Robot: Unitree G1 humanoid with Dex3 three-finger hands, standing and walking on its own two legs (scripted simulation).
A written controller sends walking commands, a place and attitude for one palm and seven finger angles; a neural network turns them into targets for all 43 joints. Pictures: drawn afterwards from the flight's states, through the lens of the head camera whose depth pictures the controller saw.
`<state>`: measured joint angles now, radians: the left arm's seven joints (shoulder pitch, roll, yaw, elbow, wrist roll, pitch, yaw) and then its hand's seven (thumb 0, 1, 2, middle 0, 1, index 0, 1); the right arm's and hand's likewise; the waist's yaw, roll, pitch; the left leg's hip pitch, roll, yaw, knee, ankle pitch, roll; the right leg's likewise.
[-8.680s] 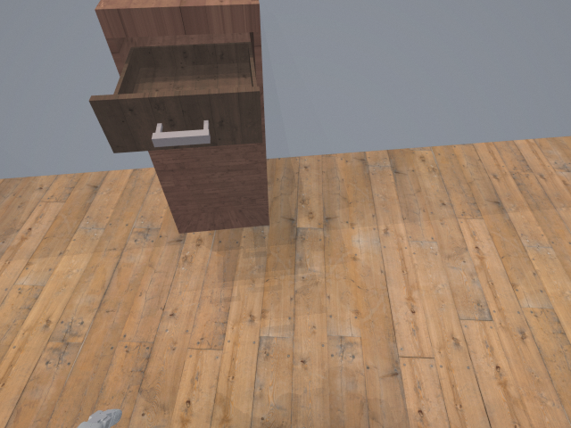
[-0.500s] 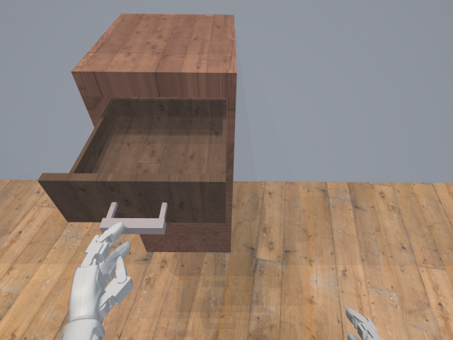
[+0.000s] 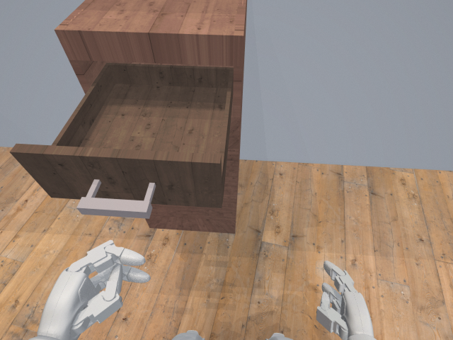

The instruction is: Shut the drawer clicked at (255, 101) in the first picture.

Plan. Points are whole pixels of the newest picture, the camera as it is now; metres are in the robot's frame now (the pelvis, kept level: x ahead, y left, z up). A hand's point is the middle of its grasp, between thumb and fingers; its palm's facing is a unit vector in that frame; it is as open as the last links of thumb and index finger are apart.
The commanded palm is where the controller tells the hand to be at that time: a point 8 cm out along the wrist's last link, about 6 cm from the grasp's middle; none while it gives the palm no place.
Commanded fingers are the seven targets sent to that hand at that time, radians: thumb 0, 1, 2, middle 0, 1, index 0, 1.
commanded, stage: raise the hand and make a fist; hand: left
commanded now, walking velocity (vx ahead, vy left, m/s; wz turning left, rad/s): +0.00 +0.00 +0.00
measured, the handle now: (119, 197) +0.34 +0.22 +0.06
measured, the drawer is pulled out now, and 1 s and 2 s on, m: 0.29 0.29 0.29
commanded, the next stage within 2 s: bring the fist close to the handle in 1.16 s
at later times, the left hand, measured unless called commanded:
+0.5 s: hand (78, 289) +0.17 +0.19 +0.13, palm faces +0.07 -0.99 -0.10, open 3.1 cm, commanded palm +0.11 +0.24 +0.14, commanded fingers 0.00 0.90 0.90 -1.40 -1.60 -1.40 -1.60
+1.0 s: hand (81, 287) +0.17 +0.18 +0.15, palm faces +0.02 -1.00 -0.09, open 3.3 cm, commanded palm +0.11 +0.24 +0.16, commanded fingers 0.00 0.90 0.90 -1.40 -1.60 -1.40 -1.60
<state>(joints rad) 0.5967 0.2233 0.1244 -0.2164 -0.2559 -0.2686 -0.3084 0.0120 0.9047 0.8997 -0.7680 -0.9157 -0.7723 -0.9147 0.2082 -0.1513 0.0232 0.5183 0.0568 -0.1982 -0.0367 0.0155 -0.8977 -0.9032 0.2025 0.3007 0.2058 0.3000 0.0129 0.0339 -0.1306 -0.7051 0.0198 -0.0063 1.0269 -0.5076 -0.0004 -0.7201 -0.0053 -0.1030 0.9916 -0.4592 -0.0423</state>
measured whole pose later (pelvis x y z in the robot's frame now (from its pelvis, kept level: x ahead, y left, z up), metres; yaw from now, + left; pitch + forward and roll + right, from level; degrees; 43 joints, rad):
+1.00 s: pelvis +0.02 +0.01 +0.04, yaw +0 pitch +2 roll -1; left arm 0.69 0.24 0.15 -0.44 -0.26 -0.11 -0.24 0.01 0.90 0.90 -1.40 -1.60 -1.40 -1.60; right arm 0.25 -0.21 0.04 0.55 0.08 -0.35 -0.05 0.02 -0.90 -0.90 0.20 0.30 0.20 0.30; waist 0.05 0.05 -0.11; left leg -0.39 0.01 0.00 0.77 -0.43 0.01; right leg -0.40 0.00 -0.09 0.74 -0.38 -0.03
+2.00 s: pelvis +0.01 +0.00 +0.02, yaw +1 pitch +9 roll -1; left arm 0.51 0.18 0.11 -0.17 -0.23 -0.33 -0.21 0.01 0.90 0.90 -1.40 -1.60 -1.40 -1.60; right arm 0.24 -0.23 0.00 0.57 0.03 -0.27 -0.04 0.02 -0.90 -0.90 0.20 0.30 0.20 0.30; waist 0.00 0.03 -0.09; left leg -0.60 0.00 -0.01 0.91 -0.47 0.01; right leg -0.62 -0.01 -0.10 0.89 -0.43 -0.03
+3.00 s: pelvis +0.01 +0.00 +0.00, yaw +1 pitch +13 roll -1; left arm 0.25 0.23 0.15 0.03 -0.24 -0.34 -0.21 0.02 0.89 0.91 -1.40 -1.60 -1.40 -1.60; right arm 0.24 -0.24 0.02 0.53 0.03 -0.16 -0.04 0.01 -0.90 -0.90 0.20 0.30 0.20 0.30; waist -0.02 0.04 -0.11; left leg -0.75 0.01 -0.02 1.03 -0.51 0.00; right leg -0.76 -0.01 -0.11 0.99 -0.47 -0.04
